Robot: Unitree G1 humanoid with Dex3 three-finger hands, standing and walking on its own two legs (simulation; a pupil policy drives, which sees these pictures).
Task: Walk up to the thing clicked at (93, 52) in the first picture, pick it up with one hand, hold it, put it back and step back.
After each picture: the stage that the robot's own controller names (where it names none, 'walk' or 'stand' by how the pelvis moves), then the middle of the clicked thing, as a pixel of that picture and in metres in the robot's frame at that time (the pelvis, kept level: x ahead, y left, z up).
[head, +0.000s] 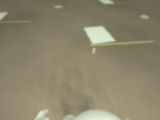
stand; (93, 51) +1.44 -0.15 -0.72
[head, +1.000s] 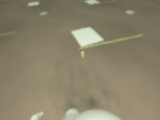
walk; (82, 54) +1.31 +0.18 -0.70
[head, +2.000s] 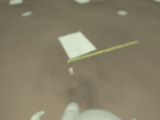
walk; (71, 71) +0.81 +0.32 -0.71
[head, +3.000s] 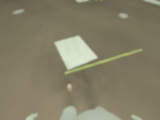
walk; (69, 87) +0.50 +0.23 -0.69
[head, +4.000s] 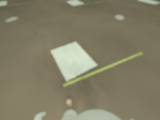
stand; (69, 102) +0.31 +0.22 -0.70
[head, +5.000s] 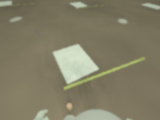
stand; (69, 106) +0.28 +0.20 -0.72
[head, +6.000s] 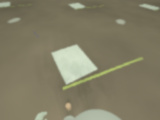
stand; (68, 106) +0.29 +0.21 -0.73
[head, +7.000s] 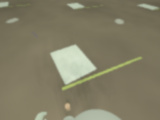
stand; (67, 107) +0.28 +0.22 -0.73
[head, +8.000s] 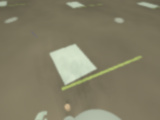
stand; (67, 107) +0.27 +0.22 -0.73
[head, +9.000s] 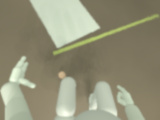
go down; (62, 75) +0.34 +0.22 -0.42
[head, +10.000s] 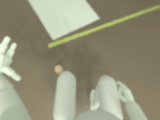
go down; (59, 70) +0.36 +0.24 -0.32
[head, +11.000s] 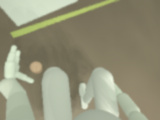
close in; (36, 68) +0.33 +0.27 -0.23
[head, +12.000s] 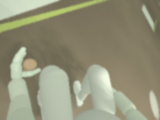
close; (28, 66) +0.34 +0.27 -0.21
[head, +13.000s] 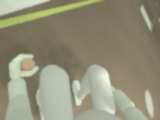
lift; (27, 66) +0.34 +0.27 -0.22
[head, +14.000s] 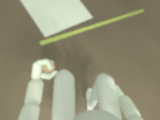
lift; (48, 69) +0.31 +0.27 -0.10
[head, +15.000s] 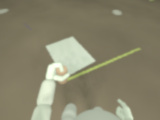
hold; (62, 74) +0.32 +0.17 +0.04
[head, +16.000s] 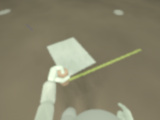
hold; (63, 77) +0.32 +0.17 +0.00
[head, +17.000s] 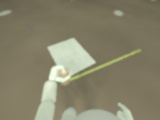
hold; (64, 76) +0.32 +0.17 +0.00
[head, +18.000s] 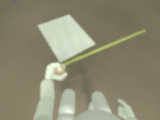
crouch; (60, 73) +0.35 +0.18 -0.06
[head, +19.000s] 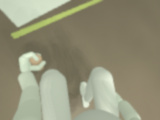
lower; (37, 63) +0.38 +0.26 -0.19
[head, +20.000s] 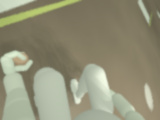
lower; (21, 62) +0.37 +0.28 -0.22
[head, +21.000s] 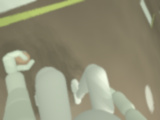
lower; (23, 61) +0.37 +0.28 -0.22
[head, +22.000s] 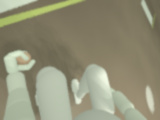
lower; (24, 61) +0.37 +0.28 -0.22
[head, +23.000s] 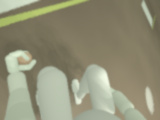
lower; (25, 61) +0.37 +0.28 -0.22
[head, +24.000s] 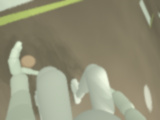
withdraw; (27, 63) +0.36 +0.26 -0.22
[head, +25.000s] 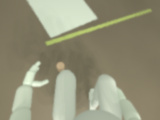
walk; (60, 67) +0.38 +0.22 -0.30
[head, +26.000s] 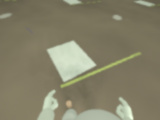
stand; (69, 104) +0.30 +0.17 -0.65
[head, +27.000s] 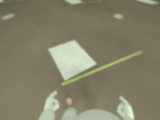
stand; (69, 101) +0.32 +0.19 -0.66
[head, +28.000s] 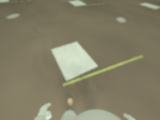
stand; (70, 101) +0.33 +0.18 -0.70
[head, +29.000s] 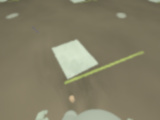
walk; (72, 99) +0.34 +0.18 -0.72
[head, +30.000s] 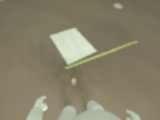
walk; (73, 81) +0.51 +0.12 -0.71
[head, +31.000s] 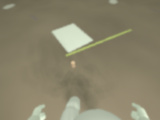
walk; (73, 64) +0.84 +0.27 -0.69
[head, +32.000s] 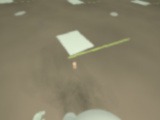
stand; (74, 65) +0.97 +0.22 -0.71
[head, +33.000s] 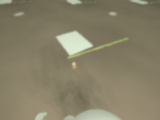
stand; (74, 65) +0.98 +0.23 -0.73
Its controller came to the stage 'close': yes
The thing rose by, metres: 0.70
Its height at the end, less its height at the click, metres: +0.00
